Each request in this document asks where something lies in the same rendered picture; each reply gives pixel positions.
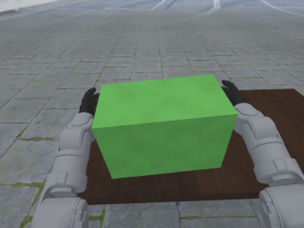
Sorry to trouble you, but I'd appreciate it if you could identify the robot left hand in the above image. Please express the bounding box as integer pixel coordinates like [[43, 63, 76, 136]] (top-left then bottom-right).
[[79, 87, 100, 118]]

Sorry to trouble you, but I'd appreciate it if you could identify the robot left forearm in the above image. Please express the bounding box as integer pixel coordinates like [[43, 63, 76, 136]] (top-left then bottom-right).
[[30, 112, 95, 228]]

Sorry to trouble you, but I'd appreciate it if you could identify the robot right forearm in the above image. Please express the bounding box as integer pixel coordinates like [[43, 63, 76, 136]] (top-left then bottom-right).
[[233, 103, 304, 187]]

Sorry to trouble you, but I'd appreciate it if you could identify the left robot upper arm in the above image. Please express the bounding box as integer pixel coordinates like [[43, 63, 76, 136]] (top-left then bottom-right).
[[32, 197, 89, 228]]

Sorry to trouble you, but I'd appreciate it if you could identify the right robot upper arm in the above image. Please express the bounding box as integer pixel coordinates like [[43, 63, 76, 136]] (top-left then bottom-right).
[[258, 183, 304, 228]]

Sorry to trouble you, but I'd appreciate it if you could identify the robot right hand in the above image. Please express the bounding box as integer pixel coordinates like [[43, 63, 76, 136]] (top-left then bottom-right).
[[221, 80, 244, 106]]

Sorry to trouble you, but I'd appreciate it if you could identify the carton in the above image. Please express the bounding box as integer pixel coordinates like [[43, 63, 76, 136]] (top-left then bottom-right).
[[91, 74, 238, 179]]

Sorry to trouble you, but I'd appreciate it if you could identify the table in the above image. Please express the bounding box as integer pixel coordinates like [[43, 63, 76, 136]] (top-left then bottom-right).
[[59, 88, 304, 205]]

